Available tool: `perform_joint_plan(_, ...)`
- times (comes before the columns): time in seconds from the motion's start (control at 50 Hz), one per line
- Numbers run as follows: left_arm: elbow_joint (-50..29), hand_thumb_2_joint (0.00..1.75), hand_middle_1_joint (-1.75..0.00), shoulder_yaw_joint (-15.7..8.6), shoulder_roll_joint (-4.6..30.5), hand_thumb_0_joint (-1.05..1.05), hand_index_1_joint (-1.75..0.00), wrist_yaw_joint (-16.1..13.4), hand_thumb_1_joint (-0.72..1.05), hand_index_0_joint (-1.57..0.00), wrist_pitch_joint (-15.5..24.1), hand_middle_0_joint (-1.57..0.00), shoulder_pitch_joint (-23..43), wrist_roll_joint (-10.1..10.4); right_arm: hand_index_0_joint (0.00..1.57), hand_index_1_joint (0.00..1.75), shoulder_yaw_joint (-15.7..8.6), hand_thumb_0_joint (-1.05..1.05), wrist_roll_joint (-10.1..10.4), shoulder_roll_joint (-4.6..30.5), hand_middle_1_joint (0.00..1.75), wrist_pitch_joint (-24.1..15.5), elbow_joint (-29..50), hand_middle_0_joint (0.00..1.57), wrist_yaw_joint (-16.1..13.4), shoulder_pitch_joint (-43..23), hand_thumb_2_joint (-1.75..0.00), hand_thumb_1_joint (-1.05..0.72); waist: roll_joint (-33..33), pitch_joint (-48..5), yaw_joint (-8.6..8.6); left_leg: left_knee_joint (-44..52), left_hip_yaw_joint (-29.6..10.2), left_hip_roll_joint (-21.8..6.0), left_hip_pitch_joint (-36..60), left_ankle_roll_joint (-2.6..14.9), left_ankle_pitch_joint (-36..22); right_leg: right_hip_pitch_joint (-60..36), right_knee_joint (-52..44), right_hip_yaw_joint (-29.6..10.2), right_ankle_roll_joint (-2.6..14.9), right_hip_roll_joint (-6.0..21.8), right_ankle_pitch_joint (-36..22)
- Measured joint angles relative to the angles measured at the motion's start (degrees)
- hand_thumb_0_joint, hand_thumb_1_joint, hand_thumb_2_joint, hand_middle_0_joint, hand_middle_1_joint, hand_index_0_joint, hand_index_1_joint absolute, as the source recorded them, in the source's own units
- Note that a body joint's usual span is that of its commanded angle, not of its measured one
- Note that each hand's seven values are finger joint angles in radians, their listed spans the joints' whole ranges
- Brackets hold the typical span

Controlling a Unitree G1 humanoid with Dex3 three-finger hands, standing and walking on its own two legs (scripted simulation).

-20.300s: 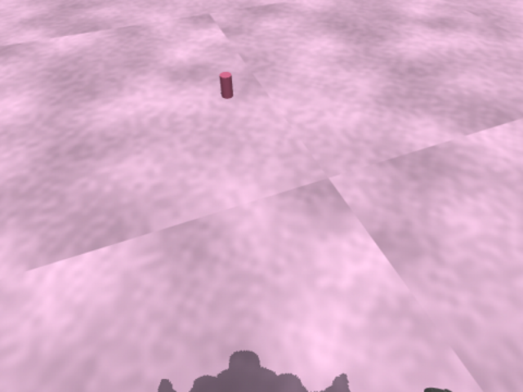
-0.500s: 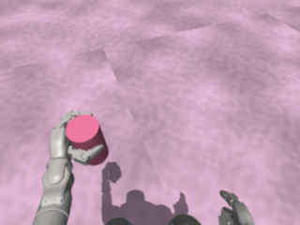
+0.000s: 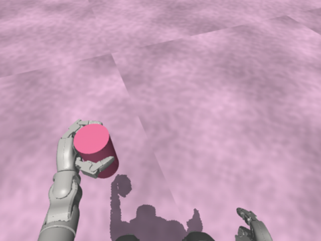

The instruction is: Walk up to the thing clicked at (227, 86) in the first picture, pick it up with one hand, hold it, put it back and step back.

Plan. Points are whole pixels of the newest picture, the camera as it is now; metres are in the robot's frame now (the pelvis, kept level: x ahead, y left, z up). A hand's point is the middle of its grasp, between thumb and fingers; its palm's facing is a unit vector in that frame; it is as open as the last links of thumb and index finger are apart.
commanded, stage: hold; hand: left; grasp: from the side
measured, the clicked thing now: (99, 153) +0.32 +0.16 +0.01
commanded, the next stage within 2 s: crouch in 1.04 s
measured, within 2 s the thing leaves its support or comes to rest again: neither
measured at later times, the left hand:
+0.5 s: hand (94, 149) +0.32 +0.17 +0.04, palm faces +0.12 -0.99 -0.03, open 10.9 cm
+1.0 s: hand (94, 148) +0.32 +0.17 +0.04, palm faces +0.13 -0.99 -0.02, open 10.9 cm
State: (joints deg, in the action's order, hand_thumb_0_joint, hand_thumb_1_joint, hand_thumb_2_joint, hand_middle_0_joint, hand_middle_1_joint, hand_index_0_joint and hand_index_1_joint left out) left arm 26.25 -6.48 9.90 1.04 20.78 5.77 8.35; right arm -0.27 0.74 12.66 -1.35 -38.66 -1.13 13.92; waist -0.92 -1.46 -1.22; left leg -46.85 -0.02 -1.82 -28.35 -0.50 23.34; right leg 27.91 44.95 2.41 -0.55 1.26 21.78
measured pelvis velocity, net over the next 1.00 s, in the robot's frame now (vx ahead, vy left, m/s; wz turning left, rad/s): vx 0.00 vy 0.00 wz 0.00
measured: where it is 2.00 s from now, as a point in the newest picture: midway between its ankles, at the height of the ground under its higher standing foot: outside the picture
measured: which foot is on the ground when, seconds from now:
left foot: down 0.00-1.00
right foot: down 0.00-1.00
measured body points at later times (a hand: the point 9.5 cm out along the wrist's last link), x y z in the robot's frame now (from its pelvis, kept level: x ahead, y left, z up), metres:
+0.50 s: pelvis +0.00 +0.00 +0.00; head +0.04 +0.00 +0.45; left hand +0.31 +0.22 +0.04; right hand +0.13 -0.25 -0.11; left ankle +0.01 +0.12 -0.71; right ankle +0.01 -0.13 -0.71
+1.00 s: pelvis +0.00 +0.00 +0.00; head +0.03 +0.00 +0.45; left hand +0.31 +0.22 +0.05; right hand +0.12 -0.25 -0.11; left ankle +0.01 +0.12 -0.71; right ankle +0.01 -0.13 -0.71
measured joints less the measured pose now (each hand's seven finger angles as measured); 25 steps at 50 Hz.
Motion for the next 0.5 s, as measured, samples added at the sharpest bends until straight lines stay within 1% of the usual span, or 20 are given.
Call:
perform_joint_plan(0.14, 0.76, 1.09, -0.96, -1.04, 0.08, -0.02, -0.98, -0.55, -0.49, -0.69, 0.10, -0.64, 1.14, -0.02, 0.20, 0.30, 0.10, 0.01, -0.18, -0.20, 0.30, 0.09, 0.14, 0.20, -0.09, -0.67, -0.91, -0.93, 0.22, 0.02, -0.12, -0.05, -0.09, -0.02, -0.30, -0.07, -0.04, 0.32, 0.16, 0.08, 0.07, -0.02, 0.06)
perform_joint_plan(0.22, 1.00, 1.09, -0.96, -0.79, 0.41, -0.02, -0.98, -0.11, -0.49, -0.69, 0.59, -0.64, 0.86, -0.02, 0.20, 0.30, -0.02, 0.01, -0.22, -0.16, 0.30, 0.16, 0.28, 0.20, 0.11, -0.71, -0.91, -0.93, 0.19, -0.04, -0.13, 0.01, -0.13, -0.02, -0.34, -0.09, -0.05, 0.34, 0.07, 0.11, 0.09, -0.03, 0.04)
perform_joint_plan(0.3, 1.07, 1.09, -0.96, -0.41, 0.32, -0.02, -0.98, 0.09, -0.49, -0.69, 0.28, -0.64, 0.57, -0.25, 0.20, 0.30, -0.16, 0.01, -0.23, 0.03, 0.30, 0.21, 0.21, 0.20, 0.18, -0.64, -0.91, -0.93, 0.08, -0.20, -0.08, -0.19, -0.22, -0.03, -0.47, -0.06, 0.05, 0.37, 0.14, 0.19, 0.07, -0.05, 0.09)
perform_joint_plan(0.38, 1.61, 1.09, -0.96, -0.77, -0.08, -0.02, -0.98, -0.06, -0.49, -0.69, 0.72, -0.64, 0.67, 0.01, 0.20, 0.30, -0.14, 0.01, -0.19, 0.05, 0.30, 0.16, 0.20, 0.20, 0.23, -0.76, -0.91, -0.93, 0.19, -0.09, -0.15, -0.35, -0.17, 0.02, -0.75, -0.03, 0.06, 0.69, 0.35, 0.13, 0.03, 0.01, 0.12)
perform_joint_plan(0.42, 1.09, 1.09, -0.96, -0.91, -0.13, -0.02, -0.98, -0.25, -0.49, -0.69, 0.74, -0.64, 0.55, -0.04, 0.20, 0.30, -0.14, 0.01, -0.21, -0.01, 0.30, 0.15, 0.26, 0.20, 0.20, -0.83, -0.91, -0.93, 0.31, 0.11, -0.16, -0.38, -0.12, 0.03, -0.84, -0.02, 0.03, 0.82, 0.43, 0.07, 0.03, 0.01, 0.10)
perform_joint_plan(0.5, -0.28, 1.09, -0.96, -0.42, 0.03, -0.02, -0.98, -0.37, -0.49, -0.69, 0.95, -0.64, -0.33, -0.23, 0.20, 0.30, -0.16, 0.01, -0.26, -0.05, 0.30, 0.14, 0.45, 0.20, 0.26, -0.55, -0.91, -0.93, 0.23, 0.04, -0.12, -0.49, -0.11, 0.01, -0.90, -0.01, 0.11, 0.85, 0.44, 0.05, 0.01, -0.01, 0.11)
